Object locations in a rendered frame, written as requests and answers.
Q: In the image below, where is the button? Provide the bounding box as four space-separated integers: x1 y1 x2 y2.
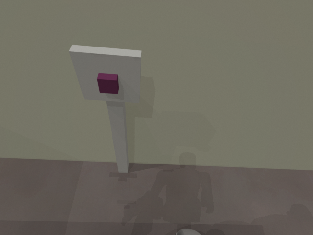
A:
97 73 119 94

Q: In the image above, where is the panel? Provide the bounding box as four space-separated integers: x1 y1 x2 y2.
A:
69 45 142 173

